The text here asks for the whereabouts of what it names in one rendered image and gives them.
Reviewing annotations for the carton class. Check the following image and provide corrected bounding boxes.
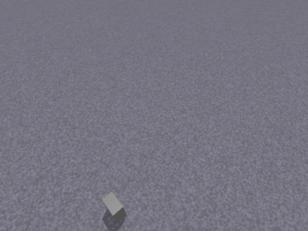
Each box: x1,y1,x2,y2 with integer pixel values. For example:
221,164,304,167
102,192,126,223

